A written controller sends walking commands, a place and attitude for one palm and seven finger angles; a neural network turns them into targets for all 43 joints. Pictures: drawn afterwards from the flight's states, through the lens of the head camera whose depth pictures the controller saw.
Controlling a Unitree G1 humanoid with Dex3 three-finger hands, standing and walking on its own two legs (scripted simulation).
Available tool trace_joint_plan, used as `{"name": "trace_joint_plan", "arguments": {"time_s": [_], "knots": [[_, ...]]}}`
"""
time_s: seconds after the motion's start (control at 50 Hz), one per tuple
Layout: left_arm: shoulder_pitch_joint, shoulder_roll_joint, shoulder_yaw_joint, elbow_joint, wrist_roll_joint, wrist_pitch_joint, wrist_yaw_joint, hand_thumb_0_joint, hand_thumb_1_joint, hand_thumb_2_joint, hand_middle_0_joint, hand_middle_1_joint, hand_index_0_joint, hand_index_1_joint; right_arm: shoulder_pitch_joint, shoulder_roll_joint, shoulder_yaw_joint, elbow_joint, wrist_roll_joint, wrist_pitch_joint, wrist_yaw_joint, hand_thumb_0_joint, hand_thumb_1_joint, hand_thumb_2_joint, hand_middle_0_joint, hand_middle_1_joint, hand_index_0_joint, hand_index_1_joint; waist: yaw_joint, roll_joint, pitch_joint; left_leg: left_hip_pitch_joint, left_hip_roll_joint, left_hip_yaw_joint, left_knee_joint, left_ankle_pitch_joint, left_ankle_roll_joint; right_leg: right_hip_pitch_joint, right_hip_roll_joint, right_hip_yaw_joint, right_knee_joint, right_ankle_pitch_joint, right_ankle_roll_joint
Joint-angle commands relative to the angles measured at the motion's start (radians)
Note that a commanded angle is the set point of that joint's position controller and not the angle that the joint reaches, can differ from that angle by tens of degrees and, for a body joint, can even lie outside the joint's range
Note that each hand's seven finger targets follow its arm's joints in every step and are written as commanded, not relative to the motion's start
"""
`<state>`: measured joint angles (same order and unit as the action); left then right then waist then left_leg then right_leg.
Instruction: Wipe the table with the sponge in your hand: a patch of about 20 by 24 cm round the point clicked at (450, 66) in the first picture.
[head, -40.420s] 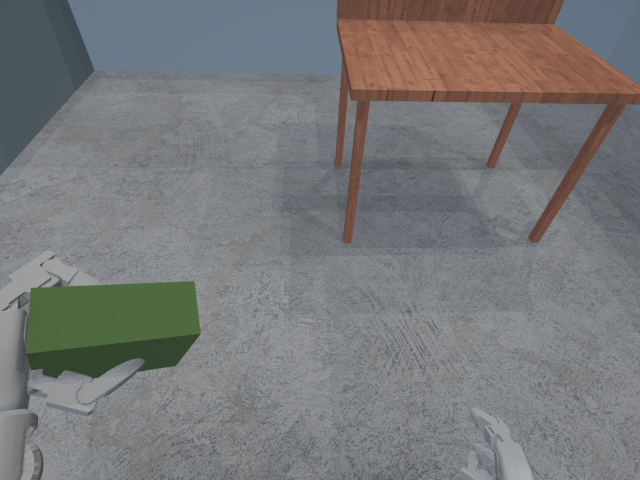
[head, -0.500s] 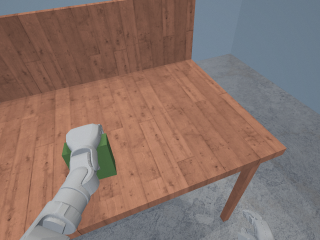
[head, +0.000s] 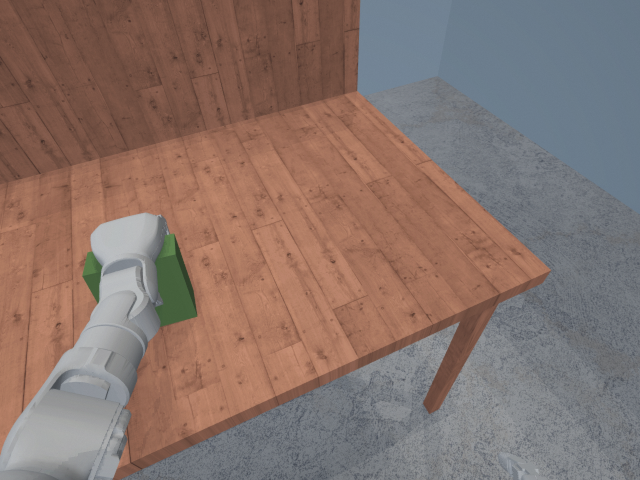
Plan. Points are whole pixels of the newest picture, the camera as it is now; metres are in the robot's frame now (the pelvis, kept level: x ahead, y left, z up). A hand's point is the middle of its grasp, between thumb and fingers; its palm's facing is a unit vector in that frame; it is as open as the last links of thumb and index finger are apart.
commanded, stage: wipe forward along the middle lane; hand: left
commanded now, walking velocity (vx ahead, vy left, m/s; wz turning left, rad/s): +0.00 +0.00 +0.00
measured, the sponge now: (150, 296) +0.37 +0.28 +0.00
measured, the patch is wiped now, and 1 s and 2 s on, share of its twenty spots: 1.00 1.00 1.00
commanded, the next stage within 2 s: slide back across to the first lane in 0.44 s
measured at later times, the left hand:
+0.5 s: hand (139, 242) +0.44 +0.30 +0.05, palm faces -0.12 -0.01 -0.99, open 9.7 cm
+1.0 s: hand (110, 238) +0.44 +0.34 +0.05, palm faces -0.07 -0.06 -1.00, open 9.7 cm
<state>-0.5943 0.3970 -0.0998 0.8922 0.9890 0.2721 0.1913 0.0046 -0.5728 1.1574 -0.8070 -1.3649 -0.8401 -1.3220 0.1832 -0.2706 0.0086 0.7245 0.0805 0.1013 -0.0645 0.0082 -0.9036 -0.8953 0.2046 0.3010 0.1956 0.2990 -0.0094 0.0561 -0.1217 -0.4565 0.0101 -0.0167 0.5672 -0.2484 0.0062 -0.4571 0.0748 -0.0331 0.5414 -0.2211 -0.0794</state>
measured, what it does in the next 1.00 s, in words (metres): stands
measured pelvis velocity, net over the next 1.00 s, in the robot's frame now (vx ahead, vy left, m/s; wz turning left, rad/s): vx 0.02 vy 0.04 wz -0.02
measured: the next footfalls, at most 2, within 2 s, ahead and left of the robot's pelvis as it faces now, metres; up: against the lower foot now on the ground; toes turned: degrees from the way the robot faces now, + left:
none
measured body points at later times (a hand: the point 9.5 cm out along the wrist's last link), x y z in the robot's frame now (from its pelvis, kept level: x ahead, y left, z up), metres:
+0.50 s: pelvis +0.00 +0.01 +0.00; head +0.05 +0.01 +0.44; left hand +0.44 +0.29 +0.10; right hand +0.10 -0.25 -0.13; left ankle +0.02 +0.13 -0.73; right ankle +0.03 -0.07 -0.73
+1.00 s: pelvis +0.02 +0.04 +0.00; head +0.06 +0.04 +0.45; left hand +0.44 +0.34 +0.11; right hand +0.11 -0.22 -0.12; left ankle +0.02 +0.13 -0.73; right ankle +0.03 -0.07 -0.73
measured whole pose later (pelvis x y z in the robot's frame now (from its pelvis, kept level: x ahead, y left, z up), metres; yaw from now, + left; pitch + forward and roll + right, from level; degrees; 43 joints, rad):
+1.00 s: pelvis +0.02 +0.04 +0.00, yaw -1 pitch +10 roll -1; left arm -0.67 0.49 0.01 0.99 1.02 0.21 0.21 0.01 -0.53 1.14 -0.76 -1.40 -0.79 -1.39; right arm 0.25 -0.26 0.00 0.73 0.07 0.10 -0.03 0.01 -0.90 -0.90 0.21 0.30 0.20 0.30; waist -0.05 0.03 -0.13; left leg -0.46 -0.02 0.01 0.55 -0.27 0.04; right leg -0.44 0.05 0.00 0.49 -0.22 -0.03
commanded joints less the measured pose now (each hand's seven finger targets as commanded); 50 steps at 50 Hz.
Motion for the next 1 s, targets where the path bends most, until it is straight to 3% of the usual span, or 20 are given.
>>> {"name": "trace_joint_plan", "arguments": {"time_s": [0.0, 0.06, 0.1, 0.18, 0.24, 0.28, 0.3, 0.34, 0.38, 0.44, 0.5, 0.52, 0.58, 0.64, 0.7, 0.76, 0.78, 0.84, 0.92, 0.98], "knots": [[-0.333, 0.247, 0.044, -0.015, 0.038, 0.008, 0.055, 0.0, 0.1, 1.3, -1.2, -1.6, -1.2, -1.6, -0.068, -0.126, -0.039, -0.123, 0.004, -0.042, -0.008, 0.0, -0.9, -0.9, 0.2, 0.3, 0.2, 0.3, -0.03, -0.147, -0.148, -0.049, -0.038, 0.015, -0.053, -0.046, 0.046, 0.151, -0.077, 0.137, -0.146, -0.022, 0.049], [-0.379, 0.286, 0.073, -0.001, 0.049, 0.001, 0.059, 0.0, 0.1, 1.3, -1.2, -1.6, -1.2, -1.6, -0.053, -0.129, -0.042, -0.112, 0.002, -0.043, -0.005, 0.0, -0.9, -0.9, 0.2, 0.3, 0.2, 0.3, -0.031, -0.12, -0.182, -0.039, -0.034, 0.009, -0.051, -0.024, 0.046, 0.147, -0.073, 0.13, -0.133, 0.007, 0.043], [-0.381, 0.254, 0.041, 0.015, 0.053, -0.004, 0.062, 0.0, 0.1, 1.3, -1.2, -1.6, -1.2, -1.6, -0.037, -0.126, -0.043, -0.112, 0.0, -0.044, -0.002, 0.0, -0.9, -0.9, 0.2, 0.3, 0.2, 0.3, -0.038, -0.096, -0.186, -0.039, -0.033, 0.016, -0.037, -0.017, 0.047, 0.143, -0.076, 0.129, -0.125, 0.033, 0.043], [-0.402, 0.271, 0.057, 0.041, 0.043, -0.01, 0.066, 0.0, 0.1, 1.3, -1.2, -1.6, -1.2, -1.6, -0.019, -0.13, -0.045, -0.108, -0.001, -0.043, 0.0, 0.0, -0.9, -0.9, 0.2, 0.3, 0.2, 0.3, -0.039, -0.116, -0.223, -0.042, -0.033, 0.014, -0.033, 0.001, 0.049, 0.156, -0.071, 0.116, -0.113, 0.07, 0.047], [-0.438, 0.277, 0.051, 0.076, 0.056, -0.009, 0.069, 0.0, 0.1, 1.3, -1.2, -1.6, -1.2, -1.6, -0.004, -0.135, -0.044, -0.096, -0.001, -0.043, 0.001, 0.0, -0.9, -0.9, 0.2, 0.3, 0.2, 0.3, -0.06, -0.134, -0.199, -0.056, -0.029, 0.014, -0.029, -0.01, 0.048, 0.128, -0.072, 0.114, -0.116, 0.068, 0.049], [-0.436, 0.289, 0.063, 0.082, 0.059, -0.015, 0.071, 0.0, 0.1, 1.3, -1.2, -1.6, -1.2, -1.6, 0.009, -0.136, -0.046, -0.096, -0.004, -0.043, 0.002, 0.0, -0.9, -0.9, 0.2, 0.3, 0.2, 0.3, -0.053, -0.122, -0.22, -0.058, -0.032, 0.011, -0.028, 0.007, 0.049, 0.136, -0.066, 0.105, -0.103, 0.09, 0.047], [-0.454, 0.276, 0.048, 0.083, 0.058, -0.014, 0.072, 0.0, 0.1, 1.3, -1.2, -1.6, -1.2, -1.6, 0.009, -0.134, -0.045, -0.097, -0.003, -0.044, 0.004, 0.0, -0.9, -0.9, 0.2, 0.3, 0.2, 0.3, -0.059, -0.109, -0.211, -0.057, -0.03, 0.016, -0.026, 0.002, 0.049, 0.126, -0.069, 0.105, -0.106, 0.087, 0.048], [-0.496, 0.304, 0.056, 0.105, 0.067, -0.01, 0.074, 0.0, 0.1, 1.3, -1.2, -1.6, -1.2, -1.6, 0.018, -0.138, -0.044, -0.089, -0.003, -0.042, 0.002, 0.0, -0.9, -0.9, 0.2, 0.3, 0.2, 0.3, -0.071, -0.12, -0.204, -0.073, -0.029, 0.011, -0.025, -0.017, 0.048, 0.109, -0.068, 0.105, -0.108, 0.055, 0.05], [-0.511, 0.32, 0.067, 0.116, 0.064, -0.012, 0.075, 0.0, 0.1, 1.3, -1.2, -1.6, -1.2, -1.6, 0.031, -0.14, -0.046, -0.085, -0.006, -0.045, 0.002, 0.0, -0.9, -0.9, 0.2, 0.3, 0.2, 0.3, -0.07, -0.11, -0.226, -0.068, -0.027, 0.01, -0.021, -0.007, 0.049, 0.113, -0.066, 0.099, -0.101, 0.063, 0.049], [-0.551, 0.303, 0.042, 0.133, 0.072, -0.008, 0.075, 0.0, 0.1, 1.3, -1.2, -1.6, -1.2, -1.6, 0.041, -0.138, -0.044, -0.081, -0.005, -0.047, 0.004, 0.0, -0.9, -0.9, 0.2, 0.3, 0.2, 0.3, -0.08, -0.064, -0.231, -0.053, -0.023, 0.008, -0.024, -0.011, 0.048, 0.074, -0.062, 0.089, -0.098, 0.038, 0.047], [-0.562, 0.323, 0.059, 0.163, 0.078, -0.014, 0.076, 0.0, 0.1, 1.3, -1.2, -1.6, -1.2, -1.6, 0.066, -0.142, -0.048, -0.073, -0.01, -0.049, 0.006, 0.0, -0.9, -0.9, 0.2, 0.3, 0.2, 0.3, -0.084, -0.081, -0.248, -0.058, -0.021, 0.004, -0.012, 0.012, 0.048, 0.072, -0.056, 0.079, -0.083, 0.073, 0.045], [-0.535, 0.31, 0.059, 0.171, 0.077, -0.014, 0.078, 0.0, 0.1, 1.3, -1.2, -1.6, -1.2, -1.6, 0.067, -0.139, -0.051, -0.076, -0.011, -0.049, 0.009, 0.0, -0.9, -0.9, 0.2, 0.3, 0.2, 0.3, -0.074, -0.074, -0.263, -0.052, -0.021, 0.005, -0.012, 0.02, 0.048, 0.074, -0.054, 0.078, -0.081, 0.077, 0.044], [-0.525, 0.358, 0.102, 0.118, 0.072, -0.031, 0.077, 0.0, 0.1, 1.3, -1.2, -1.6, -1.2, -1.6, 0.075, -0.14, -0.055, -0.085, -0.013, -0.046, 0.011, 0.0, -0.9, -0.9, 0.2, 0.3, 0.2, 0.3, -0.05, -0.059, -0.339, -0.025, -0.022, 0.003, -0.013, 0.072, 0.049, 0.134, -0.052, 0.077, -0.068, 0.137, 0.041], [-0.482, 0.379, 0.118, 0.123, 0.07, -0.024, 0.079, 0.0, 0.1, 1.3, -1.2, -1.6, -1.2, -1.6, 0.064, -0.141, -0.054, -0.091, -0.009, -0.04, 0.014, 0.0, -0.9, -0.9, 0.2, 0.3, 0.2, 0.3, -0.044, -0.085, -0.291, -0.031, -0.023, 0.007, -0.029, 0.061, 0.05, 0.144, -0.052, 0.079, -0.087, 0.126, 0.043], [-0.491, 0.421, 0.137, 0.109, 0.078, -0.021, 0.078, 0.0, 0.1, 1.3, -1.2, -1.6, -1.2, -1.6, 0.058, -0.146, -0.053, -0.089, -0.007, -0.039, 0.016, 0.0, -0.9, -0.9, 0.2, 0.3, 0.2, 0.3, -0.037, -0.072, -0.264, -0.02, -0.022, 0.002, -0.048, 0.058, 0.052, 0.146, -0.053, 0.073, -0.097, 0.103, 0.041], [-0.465, 0.441, 0.157, 0.046, 0.082, -0.027, 0.07, 0.0, 0.1, 1.3, -1.2, -1.6, -1.2, -1.6, 0.036, -0.142, -0.055, -0.103, -0.006, -0.038, 0.019, 0.0, -0.9, -0.9, 0.2, 0.3, 0.2, 0.3, -0.009, -0.011, -0.302, 0.028, -0.026, -0.001, -0.066, 0.111, 0.051, 0.186, -0.051, 0.069, -0.095, 0.14, 0.029], [-0.442, 0.463, 0.17, 0.055, 0.088, -0.023, 0.068, 0.0, 0.1, 1.3, -1.2, -1.6, -1.2, -1.6, 0.042, -0.147, -0.056, -0.101, -0.007, -0.035, 0.019, 0.0, -0.9, -0.9, 0.2, 0.3, 0.2, 0.3, -0.005, -0.024, -0.293, 0.034, -0.026, -0.003, -0.066, 0.11, 0.051, 0.189, -0.049, 0.064, -0.096, 0.131, 0.03], [-0.391, 0.4, 0.131, 0.037, 0.081, -0.018, 0.055, 0.0, 0.1, 1.3, -1.2, -1.6, -1.2, -1.6, 0.024, -0.143, -0.056, -0.113, -0.003, -0.036, 0.026, 0.0, -0.9, -0.9, 0.2, 0.3, 0.2, 0.3, -0.001, -0.014, -0.26, 0.066, -0.024, -0.004, -0.078, 0.123, 0.05, 0.173, -0.046, 0.055, -0.108, 0.129, 0.026], [-0.357, 0.405, 0.141, 0.007, 0.077, -0.027, 0.036, 0.0, 0.1, 1.3, -1.2, -1.6, -1.2, -1.6, 0.02, -0.148, -0.06, -0.117, -0.005, -0.032, 0.025, 0.0, -0.9, -0.9, 0.2, 0.3, 0.2, 0.3, 0.0, -0.042, -0.26, 0.101, -0.021, -0.01, -0.081, 0.175, 0.051, 0.189, -0.044, 0.047, -0.108, 0.177, 0.023], [-0.332, 0.387, 0.129, -0.036, 0.079, -0.038, 0.024, 0.0, 0.1, 1.3, -1.2, -1.6, -1.2, -1.6, 0.01, -0.148, -0.06, -0.122, -0.005, -0.029, 0.026, 0.0, -0.9, -0.9, 0.2, 0.3, 0.2, 0.3, 0.006, -0.004, -0.246, 0.134, -0.022, -0.016, -0.083, 0.214, 0.05, 0.181, -0.04, 0.041, -0.106, 0.196, 0.015]]}}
